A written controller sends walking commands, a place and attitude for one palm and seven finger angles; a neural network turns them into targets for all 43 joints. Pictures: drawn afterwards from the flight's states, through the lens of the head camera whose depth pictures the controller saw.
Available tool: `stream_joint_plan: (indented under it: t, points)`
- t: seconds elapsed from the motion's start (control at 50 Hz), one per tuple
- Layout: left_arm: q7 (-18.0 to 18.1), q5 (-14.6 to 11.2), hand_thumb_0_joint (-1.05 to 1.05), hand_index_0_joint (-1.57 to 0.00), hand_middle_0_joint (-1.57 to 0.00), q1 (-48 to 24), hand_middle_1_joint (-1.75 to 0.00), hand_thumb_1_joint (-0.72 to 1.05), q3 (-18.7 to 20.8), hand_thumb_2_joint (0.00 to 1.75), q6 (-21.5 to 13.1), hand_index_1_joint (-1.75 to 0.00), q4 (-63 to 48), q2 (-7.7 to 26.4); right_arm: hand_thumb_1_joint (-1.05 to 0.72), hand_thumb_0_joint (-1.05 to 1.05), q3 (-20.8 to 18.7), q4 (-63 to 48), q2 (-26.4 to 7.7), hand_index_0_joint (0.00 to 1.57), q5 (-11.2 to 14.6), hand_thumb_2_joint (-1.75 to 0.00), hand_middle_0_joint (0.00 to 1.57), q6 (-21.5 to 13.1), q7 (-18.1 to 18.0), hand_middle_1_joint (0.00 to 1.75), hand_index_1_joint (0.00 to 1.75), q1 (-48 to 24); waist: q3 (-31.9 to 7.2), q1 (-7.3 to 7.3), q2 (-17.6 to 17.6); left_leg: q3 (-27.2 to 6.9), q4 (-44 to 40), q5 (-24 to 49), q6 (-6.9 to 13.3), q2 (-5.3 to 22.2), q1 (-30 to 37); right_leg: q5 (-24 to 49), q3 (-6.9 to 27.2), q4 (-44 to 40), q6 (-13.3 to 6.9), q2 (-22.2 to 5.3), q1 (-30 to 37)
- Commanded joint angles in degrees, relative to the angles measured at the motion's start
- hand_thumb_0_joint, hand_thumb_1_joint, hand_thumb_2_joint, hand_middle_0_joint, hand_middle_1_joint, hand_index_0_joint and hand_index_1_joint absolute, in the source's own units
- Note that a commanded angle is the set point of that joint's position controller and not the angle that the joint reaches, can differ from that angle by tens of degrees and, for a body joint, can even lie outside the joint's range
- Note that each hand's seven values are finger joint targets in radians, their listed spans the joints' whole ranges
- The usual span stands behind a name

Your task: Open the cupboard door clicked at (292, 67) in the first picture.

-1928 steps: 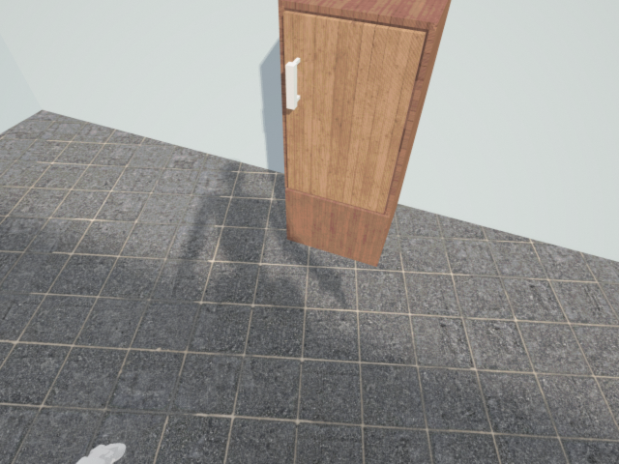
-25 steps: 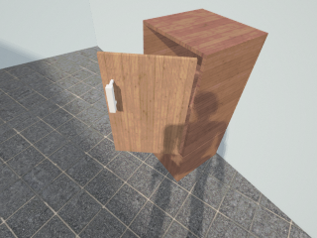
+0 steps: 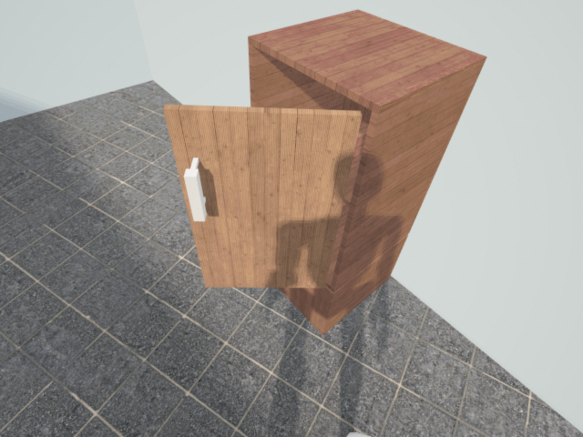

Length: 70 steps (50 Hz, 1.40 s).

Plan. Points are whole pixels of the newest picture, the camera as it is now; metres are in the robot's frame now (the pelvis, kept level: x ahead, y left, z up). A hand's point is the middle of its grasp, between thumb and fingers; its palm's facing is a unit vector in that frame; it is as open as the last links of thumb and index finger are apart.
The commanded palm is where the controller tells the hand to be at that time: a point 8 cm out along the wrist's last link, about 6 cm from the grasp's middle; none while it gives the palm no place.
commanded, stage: shuffle to correct the standing spot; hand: left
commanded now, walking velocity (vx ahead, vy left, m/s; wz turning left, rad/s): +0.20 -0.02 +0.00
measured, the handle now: (197, 189) +0.59 +0.21 -0.03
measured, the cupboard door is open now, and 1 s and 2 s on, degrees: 50 50 50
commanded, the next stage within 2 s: come to a stop and stand still in 0.12 s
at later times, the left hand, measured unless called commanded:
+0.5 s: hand (202, 429) +0.18 +0.15 -0.18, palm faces +0.10 -0.98 -0.18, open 7.1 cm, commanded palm none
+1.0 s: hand out of the picture +0.05 +0.14 -0.18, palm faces +0.06 -0.98 -0.19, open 7.4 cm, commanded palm none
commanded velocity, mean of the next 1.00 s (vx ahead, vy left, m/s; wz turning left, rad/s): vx -0.03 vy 0.02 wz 0.00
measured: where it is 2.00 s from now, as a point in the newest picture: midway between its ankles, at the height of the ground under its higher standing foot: outside the picture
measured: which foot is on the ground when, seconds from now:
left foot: down 0.00-0.28, up 0.30-0.50, down 0.52-1.00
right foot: up 0.00-0.26, down 0.28-0.56, up 0.58-0.80, down 0.82-1.00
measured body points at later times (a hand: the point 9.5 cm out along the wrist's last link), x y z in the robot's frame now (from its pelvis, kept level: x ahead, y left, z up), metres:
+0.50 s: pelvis +0.09 -0.03 -0.02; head +0.11 -0.02 +0.43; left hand +0.18 +0.20 -0.17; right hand +0.10 -0.25 -0.17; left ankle +0.12 +0.08 -0.74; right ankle +0.13 -0.15 -0.75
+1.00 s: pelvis +0.05 -0.03 -0.01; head +0.04 -0.03 +0.44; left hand +0.04 +0.19 -0.17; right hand +0.12 -0.26 -0.17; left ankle +0.13 +0.08 -0.75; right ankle +0.04 -0.13 -0.75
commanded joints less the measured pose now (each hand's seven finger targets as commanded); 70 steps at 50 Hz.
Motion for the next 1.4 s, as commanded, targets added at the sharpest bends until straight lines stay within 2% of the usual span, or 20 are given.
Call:
stream_joint_plan:
  t: [0.0, 0.14, 0.22, 0.24, 0.26, 0.28, 0.3, 0.36, 0.48, 0.52, 0.56, 0.62, 0.76, 0.82, 0.84, 0.86, 0.96, 1.02, 1.1, 1.38]
  points:
    - [-0.75, -0.22, 0.00, -0.20, -0.20, -4.44, -0.30, 0.90, -0.53, 0.90, -1.34, -0.30, -4.84, 0.15, -0.90, 0.00, -1.86, 0.17, -7.73, 0.20, -0.49, -0.90, 0.20, -1.02, -0.62, 0.30, 0.30, 6.58, 7.55, -0.74, 4.39, -16.23, -9.74, -0.43, 5.12, 18.21, 3.25, -0.01, 0.20, -5.23, 0.30, -1.01, -7.74]
    - [-0.55, -0.39, 0.00, -0.20, -0.20, -9.56, -0.30, 0.90, -0.75, 0.90, -1.97, -0.30, -7.12, -0.37, -0.90, 0.00, -2.05, 1.21, -8.01, 0.20, -1.18, -0.90, 0.20, -0.68, -0.45, 0.30, 0.30, 7.41, 6.87, -1.53, 5.68, -13.64, -3.87, 14.59, 5.26, 18.64, 4.42, -4.06, -2.15, -13.59, -0.66, 0.69, -1.23]
    - [0.14, -0.36, 0.00, -0.20, -0.20, 1.88, -0.30, 0.90, 0.04, 0.90, -3.04, -0.30, -3.47, 1.76, -0.90, 0.00, -1.88, 0.71, -7.28, 0.20, -0.30, -0.90, 0.20, -0.41, -0.20, 0.30, 0.30, 4.72, 0.67, 4.02, 1.29, -7.42, 11.33, 17.71, 0.39, 13.22, -6.33, 4.88, -1.93, -23.97, -2.71, 2.38, 24.74]
    - [0.83, -0.24, 0.00, -0.20, -0.20, 9.12, -0.30, 0.90, 0.78, 0.90, -3.63, -0.30, -1.26, 4.66, -0.90, 0.00, -1.60, -0.41, -5.97, 0.20, 0.23, -0.90, 0.20, -0.50, 0.00, 0.30, 0.30, 3.77, -3.07, 6.55, -4.80, -3.49, 21.62, 7.87, -2.45, 8.66, -17.31, 12.85, 8.93, -23.36, -6.19, -6.91, 37.22]
    - [1.26, -0.62, 0.00, -0.20, -0.20, 12.55, -0.30, 0.90, 1.27, 0.90, -3.72, -0.30, -0.38, 8.26, -0.90, 0.00, -1.44, -1.86, -4.56, 0.20, 0.33, -0.90, 0.20, -0.17, -0.13, 0.30, 0.30, 4.27, -5.24, 6.03, -11.50, 0.46, 34.42, -20.30, -5.62, 3.21, -25.76, 26.80, 21.91, -27.68, -12.64, -19.25, 42.61]
    - [1.75, -1.18, 0.00, -0.20, -0.20, 11.58, -0.30, 0.90, 0.84, 0.90, -3.54, -0.30, -0.70, 7.63, -0.90, 0.00, -1.59, -2.15, -6.00, 0.20, 0.06, -0.90, 0.20, 0.64, -0.53, 0.30, 0.30, 1.34, -2.71, 6.00, -3.69, -4.65, 41.49, -23.66, -6.02, 5.55, -23.95, 35.07, 20.98, -29.95, -16.05, -20.75, 34.05]
    - [2.17, -1.07, 0.00, -0.20, -0.20, 6.59, -0.30, 0.90, 0.36, 0.90, -3.43, -0.30, -1.53, 6.32, -0.90, 0.00, -1.68, -2.14, -4.16, 0.20, 0.18, -0.90, 0.20, 1.25, -0.55, 0.30, 0.30, 0.62, 1.24, 3.70, 0.24, -6.57, 41.61, -20.85, -6.68, 6.68, -21.71, 35.29, 16.31, -30.94, -15.34, -17.98, 25.96]
    - [2.90, -0.38, 0.00, -0.20, -0.20, -2.39, -0.30, 0.90, -0.14, 0.90, -2.49, -0.30, -4.08, 4.29, -0.90, 0.00, -1.79, -2.35, -2.88, 0.20, 0.58, -0.90, 0.20, 3.87, -0.24, 0.30, 0.30, 0.66, 3.86, 0.27, -5.82, -6.64, 34.45, -18.47, -7.81, 8.99, -14.65, 34.84, 6.96, -31.11, -12.50, -14.39, 13.02]
    - [2.51, -0.77, 0.00, -0.20, -0.20, -2.98, -0.30, 0.90, 1.46, 0.90, -0.21, -0.30, -5.64, 6.66, -0.90, 0.00, -3.33, -4.08, -4.97, 0.20, -0.16, -0.90, 0.20, 4.44, 0.26, 0.30, 0.30, 1.24, 0.24, 0.10, -3.72, -1.90, 12.93, 2.83, -8.63, 6.24, -3.42, 21.67, 4.41, -21.78, -6.67, -9.05, 9.52]
    - [2.16, -0.86, 0.00, -0.20, -0.20, -0.90, -0.30, 0.90, 0.80, 0.90, 0.71, -0.30, -6.90, 2.83, -0.90, 0.00, -4.40, -6.91, -11.12, 0.20, -0.57, -0.90, 0.20, 3.65, 0.16, 0.30, 0.30, -1.15, -1.79, 1.21, 12.52, -15.25, 6.41, 26.02, -2.27, 19.56, -2.83, -0.41, -1.87, -12.70, -0.30, 0.12, 6.96]
    - [2.48, -0.97, 0.00, -0.20, -0.20, -2.20, -0.30, 0.90, 0.34, 0.90, 1.55, -0.30, -6.05, 2.79, -0.90, 0.00, -4.22, -8.66, -12.28, 0.20, -0.94, -0.90, 0.20, 3.49, -0.26, 0.30, 0.30, -7.48, -0.11, 1.27, 15.15, -17.68, 1.17, 31.46, 4.92, 23.29, -9.62, -19.72, 1.71, 4.71, 0.42, 3.19, 8.95]
    - [2.04, -0.66, 0.00, -0.20, -0.20, 1.01, -0.30, 0.90, 0.06, 0.90, 1.40, -0.30, -4.55, 2.15, -0.90, 0.00, -3.71, -10.41, -11.89, 0.20, -1.03, -0.90, 0.20, 3.39, -0.40, 0.30, 0.30, -12.44, 0.34, 2.96, 7.83, -12.90, 3.70, 29.74, 5.43, 21.26, -6.06, -16.93, 2.49, 5.99, 0.41, 2.84, 6.11]
    - [2.20, -0.61, 0.00, -0.20, -0.20, 6.63, -0.30, 0.90, -1.26, 0.90, 0.05, -0.30, -2.45, 2.36, -0.90, 0.00, -3.61, -9.20, -12.46, 0.20, -0.10, -0.90, 0.20, 3.82, 0.30, 0.30, 0.30, -12.33, -4.81, 3.16, 5.87, -10.32, 7.62, 19.39, 0.96, 16.64, -0.99, -2.25, -0.64, -25.04, 1.21, 2.52, 17.68]
    - [2.49, -0.36, 0.00, -0.20, -0.20, 4.35, -0.30, 0.90, -1.06, 0.90, -1.00, -0.30, -2.64, 8.28, -0.90, 0.00, -2.67, -10.31, -7.39, 0.20, 0.61, -0.90, 0.20, 4.42, 1.06, 0.30, 0.30, -13.66, 1.61, 1.46, -8.82, -3.82, 11.89, -5.76, -6.61, 6.73, -10.32, 13.53, 14.23, -33.08, -5.65, -11.75, 15.91]
    - [2.35, -0.41, 0.00, -0.20, -0.20, 3.39, -0.30, 0.90, -1.29, 0.90, -0.92, -0.30, -2.83, 8.62, -0.90, 0.00, -2.63, -10.05, -7.30, 0.20, 0.35, -0.90, 0.20, 4.70, 1.28, 0.30, 0.30, -14.42, 2.43, 1.35, -6.73, -4.21, 12.66, -6.63, -6.92, 6.33, -7.74, 10.52, 13.93, -33.38, -7.28, -12.63, 12.28]
    - [2.43, -0.47, 0.00, -0.20, -0.20, 2.38, -0.30, 0.90, -1.44, 0.90, -1.27, -0.30, -2.59, 7.74, -0.90, 0.00, -2.57, -9.12, -7.25, 0.20, -0.01, -0.90, 0.20, 5.07, 1.27, 0.30, 0.30, -14.92, 3.32, 1.23, -11.43, -4.38, 13.55, -6.03, -6.98, 7.06, -7.06, 8.40, 12.98, -33.71, -6.89, -10.04, 10.55]
    - [2.21, -0.96, 0.00, -0.20, -0.20, 4.37, -0.30, 0.90, -2.27, 0.90, -1.49, -0.30, -0.91, 4.85, -0.90, 0.00, -2.08, -5.28, -7.94, 0.20, 0.03, -0.90, 0.20, 3.99, 0.93, 0.30, 0.30, -11.01, 2.47, 1.09, -2.38, -5.93, 6.64, 3.34, -6.15, 9.50, -1.95, 1.35, 7.07, -31.48, -2.53, -3.79, 10.83]
    - [2.26, -0.49, 0.00, -0.20, -0.20, 5.14, -0.30, 0.90, -2.34, 0.90, -0.68, -0.30, 0.03, 4.35, -0.90, 0.00, -1.91, -3.94, -8.30, 0.20, -0.01, -0.90, 0.20, 4.53, 1.06, 0.30, 0.30, -10.83, 8.54, 1.39, -0.86, -7.45, 3.66, -6.43, -5.94, 9.79, -5.31, -15.86, 7.04, -35.55, -1.76, -2.34, 6.67]
    - [2.15, -0.46, 0.00, -0.20, -0.20, 7.93, -0.30, 0.90, -2.11, 0.90, -0.35, -0.30, 1.68, 3.74, -0.90, 0.00, -1.57, -2.49, -8.14, 0.20, -0.39, -0.90, 0.20, 4.60, 0.89, 0.30, 0.30, -8.25, 11.05, 2.01, 4.39, -9.89, -0.90, -14.97, -5.51, 9.61, -11.01, -18.76, 6.10, -35.03, -1.32, -0.65, 7.93]
    - [1.88, -0.23, 0.00, -0.20, -0.20, 15.86, -0.30, 0.90, -1.17, 0.90, 0.27, -0.30, 4.45, 0.02, -0.90, 0.00, -2.53, -1.48, -7.29, 0.20, -0.64, -0.90, 0.20, 4.79, 0.16, 0.30, 0.30, -3.98, 6.25, 3.64, 3.46, -12.29, -4.76, -21.17, -5.27, 9.27, -15.96, -15.83, 2.14, -27.92, -1.66, 2.63, 13.67]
